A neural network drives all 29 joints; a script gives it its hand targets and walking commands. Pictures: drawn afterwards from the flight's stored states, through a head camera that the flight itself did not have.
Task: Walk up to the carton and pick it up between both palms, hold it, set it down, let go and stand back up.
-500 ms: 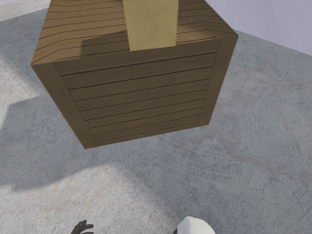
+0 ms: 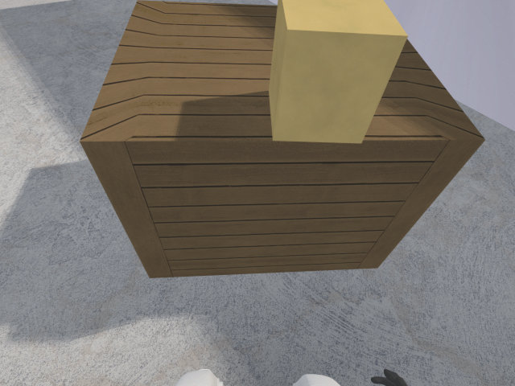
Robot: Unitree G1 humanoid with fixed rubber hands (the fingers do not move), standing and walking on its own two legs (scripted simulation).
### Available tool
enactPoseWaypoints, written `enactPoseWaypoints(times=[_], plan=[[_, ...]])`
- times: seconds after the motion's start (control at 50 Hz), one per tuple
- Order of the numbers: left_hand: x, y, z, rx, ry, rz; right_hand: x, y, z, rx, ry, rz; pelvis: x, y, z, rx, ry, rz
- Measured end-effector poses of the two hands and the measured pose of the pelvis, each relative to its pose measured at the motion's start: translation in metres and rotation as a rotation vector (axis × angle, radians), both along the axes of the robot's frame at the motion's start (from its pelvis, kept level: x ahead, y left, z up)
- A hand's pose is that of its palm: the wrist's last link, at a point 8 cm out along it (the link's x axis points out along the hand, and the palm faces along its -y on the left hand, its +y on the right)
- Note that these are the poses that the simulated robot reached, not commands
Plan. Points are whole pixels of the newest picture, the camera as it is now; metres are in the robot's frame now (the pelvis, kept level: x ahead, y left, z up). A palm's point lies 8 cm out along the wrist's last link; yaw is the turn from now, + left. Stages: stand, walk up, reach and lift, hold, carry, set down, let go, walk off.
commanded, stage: walk up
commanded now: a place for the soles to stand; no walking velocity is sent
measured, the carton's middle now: (322, 69) +0.71 -0.14 +0.11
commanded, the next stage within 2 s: none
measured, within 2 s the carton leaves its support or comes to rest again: neither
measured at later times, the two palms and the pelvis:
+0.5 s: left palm (176, 303) +0.26 +0.15 -0.10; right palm (442, 348) +0.19 -0.33 -0.12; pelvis +0.20 -0.08 +0.01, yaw -4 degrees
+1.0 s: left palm (174, 276) +0.33 +0.16 -0.12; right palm (401, 252) +0.37 -0.30 -0.10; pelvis +0.28 -0.07 +0.02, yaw -3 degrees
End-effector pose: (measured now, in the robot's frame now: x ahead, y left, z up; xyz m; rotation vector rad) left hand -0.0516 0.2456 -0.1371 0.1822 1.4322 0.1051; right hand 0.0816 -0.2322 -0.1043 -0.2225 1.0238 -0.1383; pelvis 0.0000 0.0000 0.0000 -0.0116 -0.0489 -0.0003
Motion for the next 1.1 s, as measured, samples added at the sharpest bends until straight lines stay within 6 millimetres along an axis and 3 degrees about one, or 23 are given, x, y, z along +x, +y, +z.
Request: enactPoseWaypoints(times=[0.12,0.22,0.3,0.36,0.42,0.58,0.66,0.72,0.82,0.92,1.1], plan=[[0.129,-0.003,0.022,0.008,-0.192,-0.097,-0.020,-0.018,0.013,-0.018,0.128,-0.088,0.048,-0.010,0.019,0.005,0.009,-0.020],[0.222,-0.028,0.032,-0.007,-0.300,-0.157,-0.026,-0.037,0.010,-0.009,0.227,-0.138,0.090,-0.027,0.021,0.015,0.010,-0.042],[0.284,-0.061,0.031,-0.016,-0.358,-0.204,-0.013,-0.058,-0.007,0.017,0.281,-0.157,0.127,-0.048,0.011,0.030,0.005,-0.070],[0.317,-0.082,0.023,0.004,-0.397,-0.203,0.009,-0.077,-0.027,0.033,0.318,-0.143,0.156,-0.068,-0.005,0.023,0.006,-0.082],[0.324,-0.094,0.025,0.013,-0.376,-0.136,0.045,-0.090,-0.032,0.044,0.317,-0.128,0.175,-0.077,-0.003,0.019,-0.002,-0.083],[0.302,-0.093,0.044,0.046,-0.226,-0.036,0.175,-0.097,-0.004,0.042,0.134,-0.024,0.227,-0.083,0.022,0.022,0.009,-0.070],[0.300,-0.090,0.035,0.036,-0.156,-0.021,0.227,-0.087,-0.002,0.039,0.070,-0.015,0.247,-0.079,0.019,0.011,0.009,-0.066],[0.312,-0.084,0.018,0.014,-0.134,-0.022,0.256,-0.075,-0.009,0.034,0.030,-0.012,0.262,-0.072,0.008,-0.007,0.003,-0.059],[0.343,-0.082,0.003,-0.004,-0.145,-0.030,0.280,-0.060,-0.009,0.040,0.036,-0.010,0.274,-0.068,0.004,0.004,0.007,-0.053],[0.366,-0.085,0.008,-0.022,-0.170,-0.055,0.293,-0.062,0.000,0.033,0.048,-0.004,0.281,-0.068,0.012,-0.005,0.027,-0.049],[0.383,-0.074,0.017,0.010,-0.181,-0.077,0.280,-0.077,0.000,0.008,0.097,-0.030,0.287,-0.066,0.017,-0.009,0.026,-0.046]])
